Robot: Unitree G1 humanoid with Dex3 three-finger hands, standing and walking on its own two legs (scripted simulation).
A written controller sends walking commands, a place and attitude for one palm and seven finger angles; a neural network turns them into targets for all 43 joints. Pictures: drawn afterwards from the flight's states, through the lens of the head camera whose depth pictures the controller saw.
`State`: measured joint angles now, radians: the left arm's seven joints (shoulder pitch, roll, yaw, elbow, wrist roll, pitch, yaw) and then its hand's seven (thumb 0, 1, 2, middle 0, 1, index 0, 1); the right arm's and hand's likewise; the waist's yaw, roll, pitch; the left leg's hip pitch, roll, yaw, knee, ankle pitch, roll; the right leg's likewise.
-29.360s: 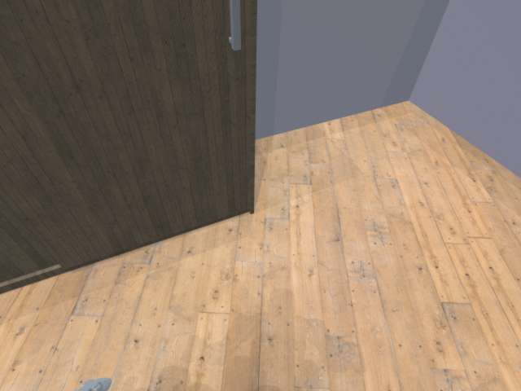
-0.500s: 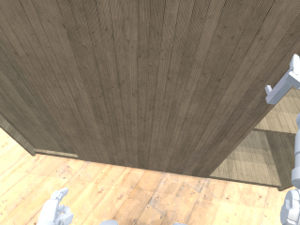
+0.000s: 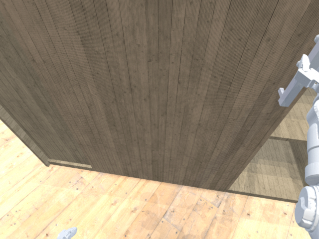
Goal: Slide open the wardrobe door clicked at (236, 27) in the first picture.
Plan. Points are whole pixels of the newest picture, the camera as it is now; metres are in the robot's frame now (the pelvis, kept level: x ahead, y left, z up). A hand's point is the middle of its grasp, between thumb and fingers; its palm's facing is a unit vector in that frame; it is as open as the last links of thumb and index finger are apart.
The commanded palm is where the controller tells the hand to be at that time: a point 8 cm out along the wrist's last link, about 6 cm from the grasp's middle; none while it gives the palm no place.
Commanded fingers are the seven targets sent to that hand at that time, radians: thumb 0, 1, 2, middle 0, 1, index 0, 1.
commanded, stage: stop walking and hold the door there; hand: right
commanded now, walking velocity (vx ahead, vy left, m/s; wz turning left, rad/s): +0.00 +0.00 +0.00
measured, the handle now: (309, 57) +0.48 -0.31 +0.23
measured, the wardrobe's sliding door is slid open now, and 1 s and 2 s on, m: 0.48 0.48 0.48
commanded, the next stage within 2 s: loosen the grip on the handle in 0.26 s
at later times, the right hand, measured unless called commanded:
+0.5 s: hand (310, 66) +0.44 -0.29 +0.23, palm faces +0.40 +0.91 -0.09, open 7.4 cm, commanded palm +0.39 -0.31 +0.22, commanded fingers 0.00 0.07 -0.43 0.45 1.40 0.45 1.40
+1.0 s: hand (313, 70) +0.44 -0.30 +0.23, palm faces +0.42 +0.89 -0.17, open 14.5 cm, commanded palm +0.40 -0.33 +0.22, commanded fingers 0.00 0.55 -0.20 0.25 1.15 0.25 1.15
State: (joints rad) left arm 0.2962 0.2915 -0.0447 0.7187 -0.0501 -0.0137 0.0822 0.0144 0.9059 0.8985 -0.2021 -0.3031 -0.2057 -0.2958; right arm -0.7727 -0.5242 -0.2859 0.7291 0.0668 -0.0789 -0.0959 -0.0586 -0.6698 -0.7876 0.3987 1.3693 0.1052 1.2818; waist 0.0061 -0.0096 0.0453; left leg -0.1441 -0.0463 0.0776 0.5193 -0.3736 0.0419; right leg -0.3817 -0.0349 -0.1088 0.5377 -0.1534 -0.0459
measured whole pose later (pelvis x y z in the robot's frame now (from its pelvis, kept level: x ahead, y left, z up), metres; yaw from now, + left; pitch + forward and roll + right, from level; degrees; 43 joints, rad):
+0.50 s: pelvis +0.00 +0.00 +0.00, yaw +1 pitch +3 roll +0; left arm 0.27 0.24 0.00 0.69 -0.01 -0.09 0.04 0.01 0.91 0.90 -0.20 -0.30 -0.21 -0.30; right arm -0.87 -0.55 -0.46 0.88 -0.04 -0.03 0.04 -0.04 -0.48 -0.73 0.43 1.38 0.29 1.36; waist 0.03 0.02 -0.04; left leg -0.22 -0.04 0.06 0.53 -0.36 0.05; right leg -0.43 -0.03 -0.13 0.50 -0.11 -0.05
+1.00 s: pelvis -0.01 -0.01 +0.00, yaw +0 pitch +3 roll +1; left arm 0.36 0.27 -0.01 0.74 -0.03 -0.11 0.07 0.01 0.91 0.90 -0.20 -0.30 -0.20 -0.30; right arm -0.80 -0.56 -0.36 0.77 -0.01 -0.06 -0.04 -0.01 0.53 -0.21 0.31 1.22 0.26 1.18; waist 0.04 0.00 -0.03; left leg -0.24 -0.04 0.07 0.53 -0.35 0.03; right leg -0.46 -0.02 -0.12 0.52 -0.12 -0.07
